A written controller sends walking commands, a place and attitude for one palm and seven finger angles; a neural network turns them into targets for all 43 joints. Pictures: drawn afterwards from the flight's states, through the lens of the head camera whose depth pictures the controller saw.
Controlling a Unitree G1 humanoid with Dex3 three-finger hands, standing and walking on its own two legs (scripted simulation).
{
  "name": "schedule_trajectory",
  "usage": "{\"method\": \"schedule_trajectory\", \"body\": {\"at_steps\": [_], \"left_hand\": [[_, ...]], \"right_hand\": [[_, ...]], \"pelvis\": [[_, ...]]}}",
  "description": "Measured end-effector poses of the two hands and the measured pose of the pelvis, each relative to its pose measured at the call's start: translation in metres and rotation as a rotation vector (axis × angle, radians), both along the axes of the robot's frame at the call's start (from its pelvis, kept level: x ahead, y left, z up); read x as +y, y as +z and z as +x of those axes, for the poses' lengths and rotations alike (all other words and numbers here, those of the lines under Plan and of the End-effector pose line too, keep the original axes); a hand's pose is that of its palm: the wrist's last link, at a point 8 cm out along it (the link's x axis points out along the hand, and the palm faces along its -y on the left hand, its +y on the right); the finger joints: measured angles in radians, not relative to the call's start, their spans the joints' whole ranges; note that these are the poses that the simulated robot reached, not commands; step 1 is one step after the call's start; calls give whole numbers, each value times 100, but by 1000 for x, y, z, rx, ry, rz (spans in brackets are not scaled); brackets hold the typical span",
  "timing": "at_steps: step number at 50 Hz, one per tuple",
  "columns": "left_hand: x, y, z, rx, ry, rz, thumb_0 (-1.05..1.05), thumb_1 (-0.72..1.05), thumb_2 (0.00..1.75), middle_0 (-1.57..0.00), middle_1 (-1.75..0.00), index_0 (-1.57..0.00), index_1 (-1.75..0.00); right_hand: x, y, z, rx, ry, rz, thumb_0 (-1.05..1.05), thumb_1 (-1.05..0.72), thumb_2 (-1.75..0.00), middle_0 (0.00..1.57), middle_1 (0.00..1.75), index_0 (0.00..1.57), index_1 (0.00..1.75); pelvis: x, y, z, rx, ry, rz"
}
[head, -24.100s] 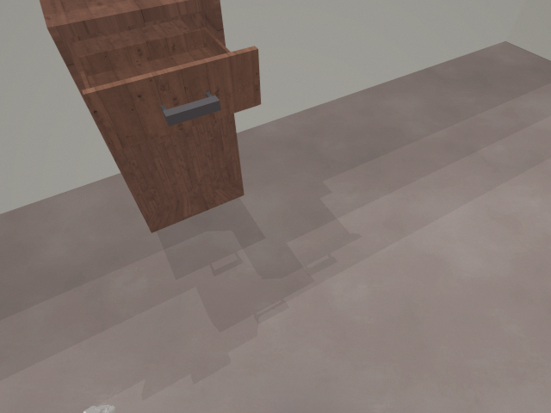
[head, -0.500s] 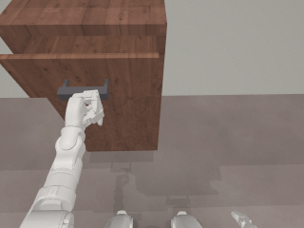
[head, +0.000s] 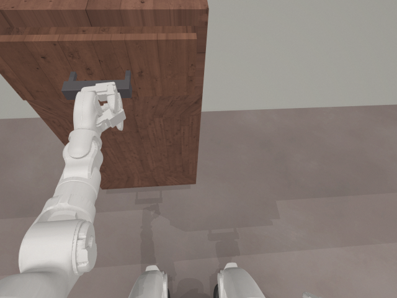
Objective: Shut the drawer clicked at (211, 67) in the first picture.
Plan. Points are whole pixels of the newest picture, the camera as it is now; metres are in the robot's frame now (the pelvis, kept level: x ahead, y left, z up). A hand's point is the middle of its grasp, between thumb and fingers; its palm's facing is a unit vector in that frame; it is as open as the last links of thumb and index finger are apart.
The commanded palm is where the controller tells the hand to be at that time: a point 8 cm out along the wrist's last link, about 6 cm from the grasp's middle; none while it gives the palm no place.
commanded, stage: push the drawer shut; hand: left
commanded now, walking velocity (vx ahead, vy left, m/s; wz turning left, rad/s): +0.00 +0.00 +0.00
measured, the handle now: (99, 82) +0.55 +0.19 +0.07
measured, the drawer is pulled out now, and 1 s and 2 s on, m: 0.04 0.00 0.00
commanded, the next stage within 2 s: pull the fist back off the drawer in 0.46 s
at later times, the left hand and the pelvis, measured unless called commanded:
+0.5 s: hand (121, 97) +0.51 +0.14 +0.07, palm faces +0.02 -1.00 -0.05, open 2.7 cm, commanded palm +0.53 +0.18 +0.08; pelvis -0.01 +0.00 -0.01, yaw +0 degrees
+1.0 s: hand (123, 98) +0.51 +0.14 +0.07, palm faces +0.01 -1.00 -0.04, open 2.9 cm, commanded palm +0.48 +0.18 +0.08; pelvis -0.01 +0.01 -0.01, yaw -1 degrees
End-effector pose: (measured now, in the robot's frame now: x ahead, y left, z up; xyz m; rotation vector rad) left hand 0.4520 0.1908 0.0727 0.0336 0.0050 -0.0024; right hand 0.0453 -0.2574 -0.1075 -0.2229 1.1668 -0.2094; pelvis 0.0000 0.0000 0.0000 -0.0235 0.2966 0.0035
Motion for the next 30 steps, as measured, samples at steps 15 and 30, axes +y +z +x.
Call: {"method": "schedule_trajectory", "body": {"at_steps": [15,30], "left_hand": [[-2,0,37,3,1,2,0,77,96,-139,-160,-140,-160],[1,-3,39,9,23,20,-5,68,102,-139,-160,-140,-160]], "right_hand": [[5,-5,-44,139,-35,-2,0,-91,-90,20,30,20,30],[3,-4,-53,145,-13,-38,0,-91,-90,20,30,20,30]], "pelvis": [[5,-7,0,57,-6,-10],[5,-12,-12,74,18,-24]]}}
